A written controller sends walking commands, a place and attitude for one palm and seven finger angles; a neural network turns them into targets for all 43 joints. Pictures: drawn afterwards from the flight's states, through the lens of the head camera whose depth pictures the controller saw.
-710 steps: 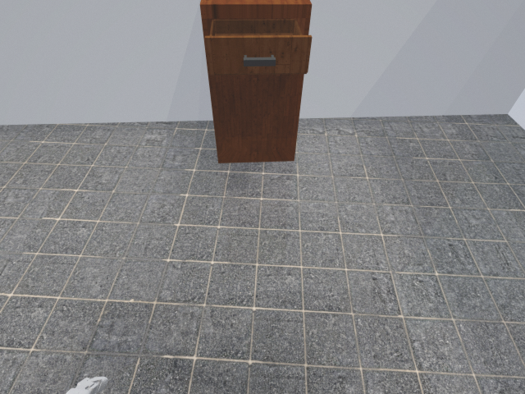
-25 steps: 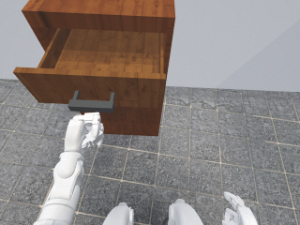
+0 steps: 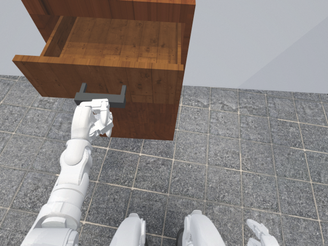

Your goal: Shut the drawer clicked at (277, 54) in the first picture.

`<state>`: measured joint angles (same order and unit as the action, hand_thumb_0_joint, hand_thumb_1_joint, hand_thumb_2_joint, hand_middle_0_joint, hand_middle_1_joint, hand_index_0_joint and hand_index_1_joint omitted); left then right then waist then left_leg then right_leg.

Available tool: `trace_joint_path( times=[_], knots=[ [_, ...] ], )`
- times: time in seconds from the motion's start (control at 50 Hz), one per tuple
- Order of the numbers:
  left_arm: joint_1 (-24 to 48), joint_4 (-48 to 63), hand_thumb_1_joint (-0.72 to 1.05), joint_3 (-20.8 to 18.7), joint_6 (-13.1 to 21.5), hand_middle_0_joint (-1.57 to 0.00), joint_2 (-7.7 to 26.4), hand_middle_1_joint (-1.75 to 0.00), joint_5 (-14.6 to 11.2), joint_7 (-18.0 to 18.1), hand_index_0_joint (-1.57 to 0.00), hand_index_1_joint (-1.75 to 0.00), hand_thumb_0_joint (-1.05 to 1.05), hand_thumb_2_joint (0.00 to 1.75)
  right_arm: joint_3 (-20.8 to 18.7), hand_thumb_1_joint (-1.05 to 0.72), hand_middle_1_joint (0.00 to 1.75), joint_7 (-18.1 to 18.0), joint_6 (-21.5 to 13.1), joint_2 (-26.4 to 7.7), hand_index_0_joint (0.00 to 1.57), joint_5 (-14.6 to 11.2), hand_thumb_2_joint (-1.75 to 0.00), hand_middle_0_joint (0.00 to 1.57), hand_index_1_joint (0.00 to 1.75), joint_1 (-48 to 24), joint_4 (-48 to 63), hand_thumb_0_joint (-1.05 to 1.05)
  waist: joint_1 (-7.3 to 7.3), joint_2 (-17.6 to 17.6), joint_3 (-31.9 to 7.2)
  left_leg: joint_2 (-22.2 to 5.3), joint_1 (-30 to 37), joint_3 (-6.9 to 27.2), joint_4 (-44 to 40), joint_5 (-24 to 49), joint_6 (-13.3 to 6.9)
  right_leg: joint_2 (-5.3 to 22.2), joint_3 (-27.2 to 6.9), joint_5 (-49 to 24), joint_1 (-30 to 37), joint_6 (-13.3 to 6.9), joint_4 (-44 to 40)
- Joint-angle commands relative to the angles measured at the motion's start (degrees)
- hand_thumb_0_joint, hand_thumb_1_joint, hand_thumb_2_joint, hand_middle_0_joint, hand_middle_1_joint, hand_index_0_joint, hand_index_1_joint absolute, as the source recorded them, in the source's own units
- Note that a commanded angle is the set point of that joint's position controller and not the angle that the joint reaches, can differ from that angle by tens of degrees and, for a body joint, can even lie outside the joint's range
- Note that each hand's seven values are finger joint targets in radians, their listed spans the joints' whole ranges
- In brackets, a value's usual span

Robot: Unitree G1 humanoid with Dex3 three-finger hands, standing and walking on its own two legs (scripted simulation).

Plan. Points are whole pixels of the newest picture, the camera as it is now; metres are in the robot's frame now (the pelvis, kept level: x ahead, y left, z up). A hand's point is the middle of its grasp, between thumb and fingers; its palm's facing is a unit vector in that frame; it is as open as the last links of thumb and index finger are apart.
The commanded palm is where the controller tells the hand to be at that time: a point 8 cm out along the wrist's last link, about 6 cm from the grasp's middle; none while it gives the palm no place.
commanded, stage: push the drawer shut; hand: left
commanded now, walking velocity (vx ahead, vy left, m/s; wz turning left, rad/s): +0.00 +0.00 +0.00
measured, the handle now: (102, 93) +0.48 +0.17 +0.04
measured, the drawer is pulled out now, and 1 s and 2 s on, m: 0.17 0.03 0.00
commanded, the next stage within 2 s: pull the fist back off the drawer in 1.74 s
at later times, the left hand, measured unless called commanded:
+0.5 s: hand (116, 96) +0.48 +0.13 +0.03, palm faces -0.05 -1.00 -0.06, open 3.0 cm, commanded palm +0.47 +0.17 +0.04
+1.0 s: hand (120, 77) +0.54 +0.13 +0.03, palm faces -0.03 -1.00 -0.05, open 3.0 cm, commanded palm +0.53 +0.16 +0.04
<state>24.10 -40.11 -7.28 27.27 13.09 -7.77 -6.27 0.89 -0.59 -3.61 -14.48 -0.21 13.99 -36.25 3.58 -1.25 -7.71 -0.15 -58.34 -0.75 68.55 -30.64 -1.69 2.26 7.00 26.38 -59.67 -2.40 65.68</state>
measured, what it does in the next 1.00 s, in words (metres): stands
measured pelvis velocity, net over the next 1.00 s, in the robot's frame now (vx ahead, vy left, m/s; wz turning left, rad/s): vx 0.00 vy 0.01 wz -0.04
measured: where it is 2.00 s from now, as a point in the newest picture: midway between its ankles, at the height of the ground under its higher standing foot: outside the picture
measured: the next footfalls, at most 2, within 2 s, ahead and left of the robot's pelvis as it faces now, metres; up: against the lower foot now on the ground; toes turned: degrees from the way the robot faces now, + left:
none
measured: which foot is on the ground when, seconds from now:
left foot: down 0.00-1.00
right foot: down 0.00-1.00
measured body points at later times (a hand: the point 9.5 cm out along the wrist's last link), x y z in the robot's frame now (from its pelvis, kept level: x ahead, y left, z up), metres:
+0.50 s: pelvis -0.02 +0.01 -0.01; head +0.12 +0.02 +0.42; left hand +0.47 +0.19 +0.04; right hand +0.01 -0.26 -0.13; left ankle +0.02 +0.10 -0.64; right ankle +0.05 -0.10 -0.64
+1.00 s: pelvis +0.00 +0.01 -0.01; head +0.17 +0.02 +0.40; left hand +0.54 +0.18 +0.04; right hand +0.00 -0.26 -0.13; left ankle +0.02 +0.10 -0.64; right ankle +0.05 -0.10 -0.64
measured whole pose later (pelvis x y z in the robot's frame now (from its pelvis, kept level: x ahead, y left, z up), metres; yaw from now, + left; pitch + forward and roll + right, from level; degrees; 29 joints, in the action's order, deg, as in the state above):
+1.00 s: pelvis +0.00 +0.01 -0.01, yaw -2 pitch +28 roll -3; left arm 57.1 -70.0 -19.1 27.7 25.6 -1.0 -5.1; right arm 2.5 1.9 1.3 -15.2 3.3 19.7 -36.4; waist 12.4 -2.2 -7.0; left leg -1.5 -68.8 -0.8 71.9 -31.0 -2.4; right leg 0.8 6.8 25.1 -69.6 -2.0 66.9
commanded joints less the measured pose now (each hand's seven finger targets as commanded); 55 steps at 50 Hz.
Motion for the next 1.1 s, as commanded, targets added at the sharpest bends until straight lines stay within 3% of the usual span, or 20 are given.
trace_joint_path(
  times=[0.0,0.14,0.2,0.22,0.24,0.3,0.5,0.52,0.6,0.68,0.72,0.8,0.88,0.96,1.08],
  knots=[
    [35.14,9.77,0.9,-0.77,4.05,-1.4,6.91,-1.6,0.43,0.92,-1.4,-1.6,0.0,0.9,-2.93,-0.9,0.3,-1.06,-1.97,-8.61,0.2,-0.27,-0.9,0.2,0.3,4.69,4.33,0.0,6.11,-2.4,-22.44,0.47,11.38,4.17,-10.1,7.73,0.43,-2.09,-6.25,-4.28,10.81,1.13,-9.49],
    [42.13,1.57,0.9,-4.71,5.14,-1.4,11.61,-1.6,0.95,1.32,-1.4,-1.6,0.0,0.9,-2.46,-0.9,0.3,-1.11,-1.66,-9.19,0.2,0.21,-0.9,0.2,0.3,6.02,3.66,0.0,6.16,-2.79,-23.78,0.72,9.03,4.14,-10.33,5.42,0.38,-2.07,-6.66,-2.06,11.32,0.99,-9.45],
    [45.0,-1.87,0.9,-4.43,5.85,-1.4,10.92,-1.6,1.23,1.19,-1.4,-1.6,0.0,0.9,-2.38,-0.9,0.3,-0.72,-1.59,-9.29,0.2,0.48,-0.9,0.2,0.3,6.98,3.52,0.0,6.77,-4.07,-24.27,0.73,9.71,4.42,-10.36,4.93,0.38,-2.32,-6.48,-1.58,9.5,0.98,-9.16],
    [46.84,-3.29,0.9,-3.86,6.0,-1.4,10.29,-1.6,1.08,1.13,-1.4,-1.6,0.0,0.9,-2.35,-0.9,0.3,-0.61,-1.58,-9.33,0.2,0.53,-0.9,0.2,0.3,7.16,3.19,0.0,7.56,-3.18,-23.43,0.71,9.01,4.51,-10.23,3.68,0.24,-2.3,-6.52,-0.7,8.75,1.06,-9.43],
    [47.59,-5.03,0.9,-5.81,6.26,-1.4,12.77,-1.6,1.38,1.34,-1.4,-1.6,0.0,0.9,-2.37,-0.9,0.3,-0.66,-1.47,-9.76,0.2,0.66,-0.9,0.2,0.3,7.65,2.91,0.0,7.49,-1.8,-22.34,0.63,7.61,4.62,-10.2,2.96,0.23,-2.3,-6.55,-0.16,8.81,1.04,-9.3],
    [50.64,-7.72,0.9,-7.6,6.85,-1.4,15.79,-1.6,2.09,1.26,-1.4,-1.6,0.0,0.9,-2.1,-0.9,0.3,-0.62,-1.22,-10.24,0.2,0.94,-0.9,0.2,0.3,8.74,3.19,0.0,8.1,-1.21,-22.96,0.74,4.97,4.37,-9.54,1.64,-0.13,-2.46,-7.22,1.02,9.19,1.14,-9.16],
    [57.27,-12.34,0.9,-8.24,6.22,-1.4,16.62,-1.6,3.36,0.92,-1.4,-1.6,0.0,0.9,-2.38,-0.9,0.3,0.38,0.45,-11.02,0.2,1.92,-0.9,0.2,0.3,12.48,2.31,0.0,9.71,-6.17,-27.22,0.16,9.59,5.91,-8.47,7.21,0.1,-2.87,-5.93,-2.94,4.86,0.99,-7.36],
    [57.81,-12.71,0.9,-8.78,6.07,-1.4,17.05,-1.6,3.38,1.14,-1.4,-1.6,0.0,0.9,-2.48,-0.9,0.3,0.39,0.72,-11.12,0.2,2.02,-0.9,0.2,0.3,12.79,2.07,0.0,10.01,-5.13,-26.6,-0.04,9.57,6.16,-8.46,7.77,0.11,-2.86,-5.77,-3.46,4.74,1.03,-7.38],
    [60.49,-12.02,0.9,-9.77,6.05,-1.4,18.46,-1.6,3.98,1.56,-1.4,-1.6,0.0,0.9,-2.56,-0.9,0.3,0.73,1.38,-11.3,0.2,2.49,-0.9,0.2,0.3,14.22,1.95,0.0,10.2,-7.41,-29.97,-0.3,11.8,6.62,-7.9,11.16,0.27,-3.06,-5.6,-5.65,4.39,1.04,-6.69],
    [61.5,-13.99,0.9,-8.81,5.55,-1.4,17.45,-1.6,4.47,1.74,-1.4,-1.6,0.0,0.9,-2.39,-0.9,0.3,1.06,2.31,-11.14,0.2,2.77,-0.9,0.2,0.3,15.08,1.68,0.0,11.24,-6.87,-27.99,-0.58,12.1,6.81,-7.54,12.94,0.21,-3.33,-5.21,-6.83,3.21,1.04,-6.7],
    [61.31,-14.1,0.9,-10.14,5.36,-1.4,18.74,-1.6,4.76,1.92,-1.4,-1.6,0.0,0.9,-2.58,-0.9,0.3,1.24,2.8,-11.29,0.2,2.83,-0.9,0.2,0.3,15.59,1.63,0.0,10.98,-6.19,-29.48,-0.61,11.92,6.66,-7.07,14.07,0.14,-3.41,-5.38,-7.68,4.29,1.13,-6.82],
    [64.01,-16.47,0.9,-9.92,4.73,-1.4,19.55,-1.6,5.58,2.05,-1.4,-1.6,0.0,0.9,-2.17,-0.9,0.3,1.33,3.56,-11.26,0.2,2.97,-0.9,0.2,0.3,16.13,1.39,0.0,12.25,-7.12,-26.87,-0.61,10.28,6.57,-6.71,13.14,0.0,-3.47,-5.38,-7.14,2.88,1.17,-6.89],
    [65.19,-15.86,0.9,-12.92,4.71,-1.4,23.78,-1.6,5.76,2.03,-1.4,-1.6,0.0,0.9,-1.94,-0.9,0.3,1.25,4.04,-11.29,0.2,3.32,-0.9,0.2,0.3,17.03,1.59,0.0,11.84,-7.76,-30.36,-0.54,9.75,5.99,-5.5,16.71,-0.27,-3.62,-5.96,-10.22,5.87,1.11,-6.4],
    [65.22,-15.27,0.9,-12.66,4.45,-1.4,23.47,-1.6,5.91,1.22,-1.4,-1.6,0.0,0.9,-2.02,-0.9,0.3,1.63,4.94,-10.95,0.2,3.44,-0.9,0.2,0.3,17.3,1.65,0.0,11.75,-10.06,-32.43,-0.74,11.73,5.98,-4.86,20.6,0.11,-3.7,-5.81,-13.42,6.63,1.09,-6.12],
    [65.95,-15.96,0.9,-12.52,3.63,-1.4,23.13,-1.6,5.72,0.95,-1.4,-1.6,0.0,0.9,-2.13,-0.9,0.3,1.95,5.86,-11.09,0.2,3.58,-0.9,0.2,0.3,18.5,1.39,0.0,12.62,-10.43,-32.49,-1.17,13.76,6.43,-4.48,23.02,0.15,-4.08,-5.34,-15.01,5.11,1.1,-6.08]
  ],
)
